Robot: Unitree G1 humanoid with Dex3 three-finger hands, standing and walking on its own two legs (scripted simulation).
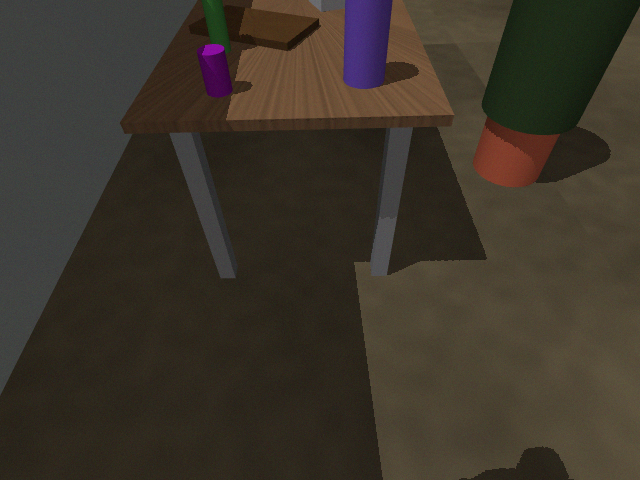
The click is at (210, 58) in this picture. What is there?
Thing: squat round
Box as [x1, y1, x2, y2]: [197, 44, 232, 96]
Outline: 201,46 197,49 197,54 207,93 211,96 223,96 228,94 232,89 223,46 218,44 209,44
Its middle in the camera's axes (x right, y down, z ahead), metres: -0.26 -0.43 +1.00
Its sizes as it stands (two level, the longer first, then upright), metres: 0.068 0.068 0.108
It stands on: a support 0.76 m high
